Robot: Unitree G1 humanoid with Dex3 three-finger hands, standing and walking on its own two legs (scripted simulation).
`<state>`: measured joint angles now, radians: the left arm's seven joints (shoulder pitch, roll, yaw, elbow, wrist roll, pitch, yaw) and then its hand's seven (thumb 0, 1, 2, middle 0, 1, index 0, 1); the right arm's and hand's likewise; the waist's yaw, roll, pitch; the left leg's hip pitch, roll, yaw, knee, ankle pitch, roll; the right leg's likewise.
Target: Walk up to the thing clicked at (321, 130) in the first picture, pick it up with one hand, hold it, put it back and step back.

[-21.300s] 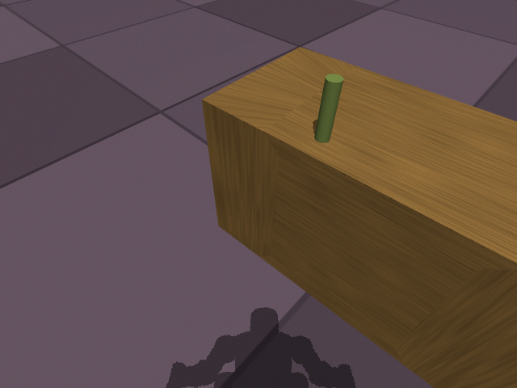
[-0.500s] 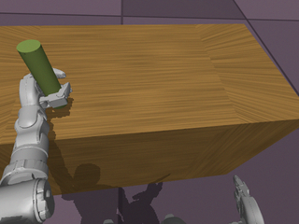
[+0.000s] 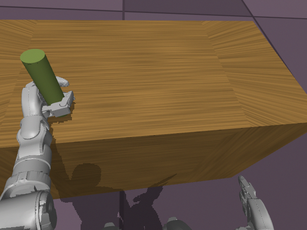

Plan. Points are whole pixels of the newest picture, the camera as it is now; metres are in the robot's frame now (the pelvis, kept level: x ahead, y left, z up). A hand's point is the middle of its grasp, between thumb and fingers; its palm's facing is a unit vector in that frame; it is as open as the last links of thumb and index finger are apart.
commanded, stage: lower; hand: left
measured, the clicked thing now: (49, 88) +0.47 +0.21 +0.10
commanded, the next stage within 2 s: loosen in 0.20 s
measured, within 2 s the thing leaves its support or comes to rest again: rests again in 0.16 s
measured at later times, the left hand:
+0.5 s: hand (62, 104) +0.46 +0.20 +0.04, palm faces +0.17 -0.99 +0.01, open 5.9 cm
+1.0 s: hand (59, 101) +0.46 +0.20 +0.05, palm faces +0.19 -0.98 +0.00, open 15.5 cm
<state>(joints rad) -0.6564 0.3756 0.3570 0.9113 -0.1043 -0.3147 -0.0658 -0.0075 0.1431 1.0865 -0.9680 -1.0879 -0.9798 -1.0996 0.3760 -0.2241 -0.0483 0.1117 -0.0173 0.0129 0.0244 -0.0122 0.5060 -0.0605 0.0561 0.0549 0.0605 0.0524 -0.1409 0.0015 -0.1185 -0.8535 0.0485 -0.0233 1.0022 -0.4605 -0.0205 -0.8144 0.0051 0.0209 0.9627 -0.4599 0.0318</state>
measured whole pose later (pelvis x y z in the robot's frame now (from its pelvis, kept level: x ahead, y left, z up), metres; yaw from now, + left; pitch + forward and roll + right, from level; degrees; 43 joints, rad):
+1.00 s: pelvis -0.01 +0.00 -0.01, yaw +0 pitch +19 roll -2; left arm -0.66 0.39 0.40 0.92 -0.10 -0.36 -0.06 0.00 -0.36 0.18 -0.25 -0.20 -0.26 -0.20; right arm 0.41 -0.25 -0.05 0.01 -0.02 0.05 0.03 -0.01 0.52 -0.05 0.06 0.06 0.06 0.05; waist -0.16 -0.01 -0.12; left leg -0.91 0.05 -0.02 1.06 -0.48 -0.02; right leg -0.87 0.01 0.02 1.02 -0.48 0.03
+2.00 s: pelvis +0.02 +0.00 +0.03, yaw +1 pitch +7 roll +0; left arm 0.14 0.40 0.34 -0.04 -0.07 -0.03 0.02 -0.01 -0.55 0.01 -0.07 -0.04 -0.07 -0.04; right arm 0.38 -0.25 -0.11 0.28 0.08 0.07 0.00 -0.01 0.51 -0.06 0.06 0.06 0.06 0.06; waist 0.02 0.04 -0.10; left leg -0.50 0.02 -0.01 0.79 -0.41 -0.02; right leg -0.47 -0.02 0.02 0.77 -0.42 0.04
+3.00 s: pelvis -0.01 -0.01 +0.02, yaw +2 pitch +6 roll +1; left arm 0.53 0.22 0.17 -0.08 -0.06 -0.14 0.03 -0.01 -0.50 0.08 -0.06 -0.06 -0.06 -0.07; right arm 0.42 -0.16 -0.02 0.21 0.04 -0.05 -0.04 -0.01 -0.19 -0.49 0.13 0.19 0.14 0.19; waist 0.03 0.01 -0.07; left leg -0.57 0.01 -0.02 0.87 -0.40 -0.03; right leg -0.55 -0.03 0.02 0.89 -0.44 0.02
